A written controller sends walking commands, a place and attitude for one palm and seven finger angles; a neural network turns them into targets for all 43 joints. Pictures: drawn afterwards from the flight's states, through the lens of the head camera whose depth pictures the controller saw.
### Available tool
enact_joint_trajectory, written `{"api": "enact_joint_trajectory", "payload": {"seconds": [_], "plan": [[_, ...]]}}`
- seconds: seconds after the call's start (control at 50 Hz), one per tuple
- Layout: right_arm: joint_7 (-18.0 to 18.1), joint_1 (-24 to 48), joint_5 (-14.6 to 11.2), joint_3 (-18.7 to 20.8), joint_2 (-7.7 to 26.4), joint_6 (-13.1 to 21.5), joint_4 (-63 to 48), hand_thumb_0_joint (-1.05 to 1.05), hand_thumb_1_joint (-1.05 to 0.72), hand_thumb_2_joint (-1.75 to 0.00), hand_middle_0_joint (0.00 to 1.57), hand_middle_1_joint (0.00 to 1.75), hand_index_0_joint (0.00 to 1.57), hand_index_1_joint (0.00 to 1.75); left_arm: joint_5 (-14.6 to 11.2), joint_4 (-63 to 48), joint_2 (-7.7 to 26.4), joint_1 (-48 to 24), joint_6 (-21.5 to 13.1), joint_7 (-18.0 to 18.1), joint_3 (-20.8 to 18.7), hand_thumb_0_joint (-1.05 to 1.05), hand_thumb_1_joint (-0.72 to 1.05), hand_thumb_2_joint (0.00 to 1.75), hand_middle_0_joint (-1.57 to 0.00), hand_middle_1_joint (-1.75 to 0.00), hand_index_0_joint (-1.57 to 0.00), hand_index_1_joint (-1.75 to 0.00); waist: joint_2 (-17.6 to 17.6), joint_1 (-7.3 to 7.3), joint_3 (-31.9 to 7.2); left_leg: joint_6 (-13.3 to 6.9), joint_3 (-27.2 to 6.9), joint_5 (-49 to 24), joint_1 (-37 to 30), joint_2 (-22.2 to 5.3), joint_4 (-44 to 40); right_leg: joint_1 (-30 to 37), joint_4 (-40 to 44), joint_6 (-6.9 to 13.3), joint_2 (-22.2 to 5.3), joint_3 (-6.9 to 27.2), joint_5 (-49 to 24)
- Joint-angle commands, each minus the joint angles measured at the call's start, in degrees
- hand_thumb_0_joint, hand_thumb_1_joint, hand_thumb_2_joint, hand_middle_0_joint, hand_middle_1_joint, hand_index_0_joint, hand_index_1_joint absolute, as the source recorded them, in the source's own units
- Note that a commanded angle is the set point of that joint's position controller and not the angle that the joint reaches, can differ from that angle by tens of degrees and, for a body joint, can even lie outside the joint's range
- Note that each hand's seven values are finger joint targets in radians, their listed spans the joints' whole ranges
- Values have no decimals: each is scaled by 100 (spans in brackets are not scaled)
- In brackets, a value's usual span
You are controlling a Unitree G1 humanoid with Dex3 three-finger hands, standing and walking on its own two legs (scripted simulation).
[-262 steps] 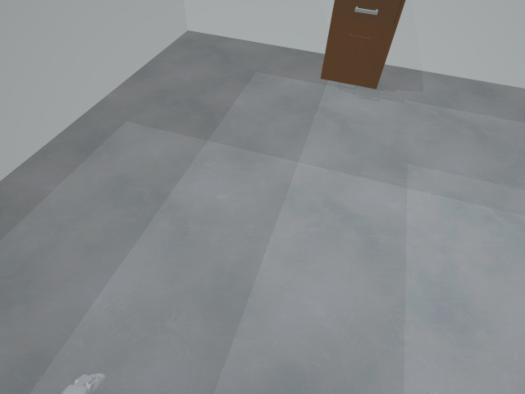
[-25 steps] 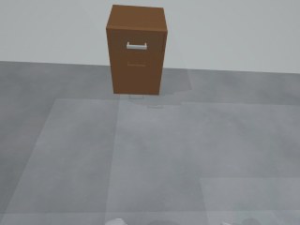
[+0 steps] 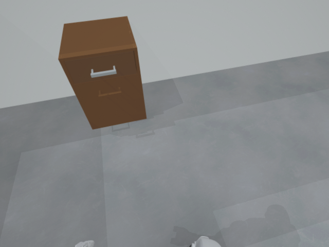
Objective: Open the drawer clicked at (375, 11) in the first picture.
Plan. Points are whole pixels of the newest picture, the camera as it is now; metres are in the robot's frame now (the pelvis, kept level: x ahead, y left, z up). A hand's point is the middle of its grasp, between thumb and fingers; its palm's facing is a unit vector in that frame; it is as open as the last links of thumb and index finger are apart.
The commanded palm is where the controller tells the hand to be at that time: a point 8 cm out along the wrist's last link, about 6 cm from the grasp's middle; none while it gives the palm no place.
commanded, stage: walk to a spot facing it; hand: left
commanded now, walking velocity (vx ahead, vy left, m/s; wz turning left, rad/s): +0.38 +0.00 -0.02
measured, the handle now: (103, 71) +1.06 +0.37 -0.23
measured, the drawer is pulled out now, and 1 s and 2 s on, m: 0.00 0.00 0.00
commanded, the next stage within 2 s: take the last steps up to it in 0.44 s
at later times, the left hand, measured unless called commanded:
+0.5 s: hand out of the picture +0.13 +0.16 -0.18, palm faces +0.21 -0.97 -0.16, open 7.4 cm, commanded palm none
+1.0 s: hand (103, 162) +0.41 +0.22 -0.15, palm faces +0.14 -0.97 -0.21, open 7.4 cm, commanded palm none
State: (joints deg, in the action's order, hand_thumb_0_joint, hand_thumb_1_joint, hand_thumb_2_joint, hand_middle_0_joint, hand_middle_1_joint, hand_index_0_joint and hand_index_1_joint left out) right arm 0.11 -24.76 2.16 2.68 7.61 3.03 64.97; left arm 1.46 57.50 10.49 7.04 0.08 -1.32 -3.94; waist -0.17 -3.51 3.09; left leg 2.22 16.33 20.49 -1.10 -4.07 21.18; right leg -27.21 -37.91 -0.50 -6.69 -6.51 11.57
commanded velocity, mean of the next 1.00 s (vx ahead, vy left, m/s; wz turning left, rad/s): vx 0.30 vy -0.02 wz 0.11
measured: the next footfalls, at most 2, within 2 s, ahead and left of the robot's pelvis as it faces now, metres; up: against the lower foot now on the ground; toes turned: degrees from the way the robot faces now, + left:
right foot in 0.04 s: +0.15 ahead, -0.13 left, +0.00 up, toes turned -9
left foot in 0.54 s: +0.35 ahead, +0.14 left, +0.00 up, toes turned +17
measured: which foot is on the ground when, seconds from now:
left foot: down 0.00-0.04, up 0.06-0.52, down 0.54-1.00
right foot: up 0.00-0.02, down 0.04-0.54, up 0.56-1.00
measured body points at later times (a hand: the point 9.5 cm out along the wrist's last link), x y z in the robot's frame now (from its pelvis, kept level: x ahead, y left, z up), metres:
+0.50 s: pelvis +0.21 +0.00 +0.00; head +0.22 +0.02 +0.45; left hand +0.12 +0.21 -0.16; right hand +0.34 -0.22 -0.14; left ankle +0.30 +0.13 -0.72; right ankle +0.11 -0.12 -0.73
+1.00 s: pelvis +0.36 +0.03 +0.01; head +0.36 +0.02 +0.46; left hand +0.41 +0.27 -0.14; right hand +0.35 -0.19 -0.15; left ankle +0.31 +0.13 -0.73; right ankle +0.45 -0.10 -0.70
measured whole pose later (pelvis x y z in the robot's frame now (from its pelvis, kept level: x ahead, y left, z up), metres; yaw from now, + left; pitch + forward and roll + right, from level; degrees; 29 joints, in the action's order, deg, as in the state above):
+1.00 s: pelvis +0.36 +0.03 +0.01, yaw +8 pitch -2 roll +2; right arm 0.5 -21.2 1.9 2.5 7.5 2.4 63.0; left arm 1.4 59.5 10.2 9.8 0.8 -0.5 -3.5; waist 0.6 -2.4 1.7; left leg -1.4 10.1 14.2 4.4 -0.4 20.2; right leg -26.5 -44.8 -2.6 -7.7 -4.2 14.7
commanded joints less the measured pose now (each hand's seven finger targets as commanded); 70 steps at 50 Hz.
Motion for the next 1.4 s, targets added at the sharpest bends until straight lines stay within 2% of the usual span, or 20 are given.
{"api": "enact_joint_trajectory", "payload": {"seconds": [0.0, 0.02, 0.04, 0.1, 0.16, 0.44, 0.5, 0.54, 0.56, 0.66, 0.88, 0.98, 1.04, 1.06, 1.08, 1.1, 1.14, 1.18, 1.24, 1.38], "plan": [[17, 46, -99, 153, 870, 103, -226, 0, -90, -90, 20, 30, 20, 30, 60, 213, 645, 1649, -354, 34, -150, 0, 90, 90, -20, -30, -20, -30, 195, 1012, -761, -463, -335, -2675, 1186, -913, 1920, 2743, 1004, 373, 161, 98, -237], [-23, -134, -171, 74, 447, 137, -384, 0, -90, -90, 20, 30, 20, 30, 83, 401, 1369, 2327, -413, 124, -340, 0, 90, 90, -20, -30, -20, -30, 1828, 1156, -1435, -198, -136, -45, 2864, -221, 3756, 4221, 1455, 897, -1456, 2279, -412], [-22, 225, -181, 61, 617, 88, -620, 0, -90, -90, 20, 30, 20, 30, -63, 463, 1562, 2547, -383, 174, -342, 0, 90, 90, -20, -30, -20, -30, 1686, 1150, -1434, -202, -870, 1247, 3544, 73, 4886, 4260, 2037, 1235, -1983, 3252, -1064], [-13, 822, -141, 120, 488, 34, -612, 0, -90, -90, 20, 30, 20, 30, -61, 222, 920, 1369, -407, 215, -171, 0, 90, 90, -20, -30, -20, -30, 376, 751, -341, -234, -1559, 59, 3771, -539, 5346, 2512, 2301, 1022, -1636, 2126, -398], [-47, 369, -75, 101, 232, -147, -411, 0, -90, -90, 20, 30, 20, 30, -24, 218, 462, 979, -485, 212, -15, 0, 90, 90, -20, -30, -20, -30, 447, 281, 0, -127, -1454, -537, 3219, -581, 4714, 1453, 2669, 665, -1149, 879, -327], [-250, 1924, -91, 52, 417, -118, -1113, 0, -90, -90, 20, 30, 20, 30, 12, 588, 685, 1725, -524, 262, 35, 0, 90, 90, -20, -30, -20, -30, 502, 523, 404, -294, -873, -903, 3062, -265, 1655, 2613, 2320, 647, -1263, -57, -1855], [-152, 470, -25, 154, 813, -36, -701, 0, -90, -90, 20, 30, 20, 30, -38, 540, 741, 1597, -479, 275, 22, 0, 90, 90, -20, -30, -20, -30, -50, -159, -447, -489, -794, -1413, 771, 88, 771, 2119, 76, 308, -842, -643, -2832], [10, -596, -69, 347, 1909, -27, -473, 0, -90, -90, 20, 30, 20, 30, -143, 244, 282, 1728, -441, 212, 154, 0, 90, 90, -20, -30, -20, -30, -2119, -355, -1465, -1455, -3771, -4055, -1224, -2130, 143, -142, -3015, -154, 414, -382, 2317], [55, -337, -116, 291, 1751, -76, -470, 0, -90, -90, 20, 30, 20, 30, -118, 182, 452, 1464, -399, 252, 87, 0, 90, 90, -20, -30, -20, -30, -1253, -250, -1215, -1606, -3514, -3594, -784, -2183, -78, -272, -3484, -9, 212, 171, 2322], [107, 815, -122, 62, 880, 116, -667, 0, -90, -90, 20, 30, 20, 30, -19, 452, 95, 1466, -225, 148, 65, 0, 90, 90, -20, -30, -20, -30, -548, 357, -416, -906, -1959, -2669, 1012, -1273, -665, 49, -3050, -132, -204, 453, 776], [121, 297, -74, 153, 856, 79, -481, 0, -90, -90, 20, 30, 20, 30, 8, -67, 151, 330, -25, 77, 17, 0, 90, 90, -20, -30, -20, -30, -508, 219, 373, -1227, -1988, -1001, 843, -1371, -1289, -612, -1203, -241, -261, 411, 170], [99, 117, -32, 188, 915, 21, -365, 0, -90, -90, 20, 30, 20, 30, -2, -239, 105, 4, -126, 48, 31, 0, 90, 90, -20, -30, -20, -30, -607, 123, 332, -1194, -1907, -967, 911, -1358, -933, 139, -18, -118, 32, 132, 468], [84, 179, -57, 165, 811, -18, -313, 0, -90, -90, 20, 30, 20, 30, 10, 20, 240, 729, -229, 64, -23, 0, 90, 90, -20, -30, -20, -30, -153, 450, -14, -834, -1552, -747, 1386, -944, 50, 1649, 1005, -12, 342, -88, -24], [61, 231, -95, 129, 678, 4, -334, 0, -90, -90, 20, 30, 20, 30, 34, 225, 507, 1376, -304, 92, -86, 0, 90, 90, -20, -30, -20, -30, 382, 766, -338, -602, -1105, -609, 1943, -543, 1090, 2664, 1355, 156, -39, 432, 170], [13, 239, -144, 55, 326, 36, -492, 0, -90, -90, 20, 30, 20, 30, 53, 418, 1102, 2083, -368, 152, -214, 0, 90, 90, -20, -30, -20, -30, 1861, 975, -689, -352, -569, 591, 3164, 131, 2675, 3661, 1953, 644, -1361, 2215, 271], [-3, 583, -135, 56, 545, -7, -693, 0, -90, -90, 20, 30, 20, 30, -43, 460, 1330, 2436, -351, 195, -214, 0, 90, 90, -20, -30, -20, -30, 1653, 1090, -699, -346, -1022, 1479, 3679, 208, 3836, 3560, 2509, 1069, -1900, 3088, 325], [-30, 739, -109, 152, 549, -50, -602, 0, -90, -90, 20, 30, 20, 30, -53, 301, 871, 1550, -356, 246, -177, 0, 90, 90, -20, -30, -20, -30, 1110, 779, -129, -429, -1532, 464, 3765, -209, 4608, 2529, 2826, 1029, -1620, 2558, 1529], [-51, 686, -76, 129, 411, -118, -526, 0, -90, -90, 20, 30, 20, 30, -47, 176, 488, 1140, -388, 259, -39, 0, 90, 90, -20, -30, -20, -30, 479, 475, 194, -336, -1572, -182, 3486, -370, 4464, 1757, 2933, 856, -1319, 1745, 959], [-71, 432, -52, 121, 218, -198, -423, 0, -90, -90, 20, 30, 20, 30, -15, 225, 221, 1255, -478, 268, 20, 0, 90, 90, -20, -30, -20, -30, 472, 290, 163, -233, -1450, -613, 3275, -315, 4061, 1686, 2905, 805, -991, 944, -237], [-131, 1275, -75, 74, 346, -215, -749, 0, -90, -90, 20, 30, 20, 30, -27, 470, 357, 1723, -560, 249, 86, 0, 90, 90, -20, -30, -20, -30, 417, 419, 249, -129, -1307, -974, 3606, -290, 2878, 2313, 2837, 963, -980, 638, -1549]]}}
